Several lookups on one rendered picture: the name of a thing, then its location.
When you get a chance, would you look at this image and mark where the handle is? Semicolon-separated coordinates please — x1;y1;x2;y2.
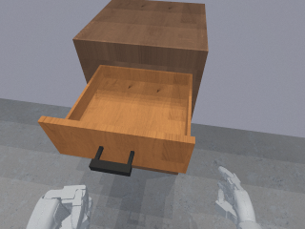
89;146;134;177

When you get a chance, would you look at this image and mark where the drawer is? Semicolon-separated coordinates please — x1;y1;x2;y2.
37;65;195;174

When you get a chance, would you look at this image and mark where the right robot hand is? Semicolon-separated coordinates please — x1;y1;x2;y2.
215;166;256;227

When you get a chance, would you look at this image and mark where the left robot hand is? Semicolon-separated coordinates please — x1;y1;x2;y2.
26;185;93;229

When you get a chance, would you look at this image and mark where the cabinet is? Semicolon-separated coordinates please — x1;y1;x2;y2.
72;0;209;175

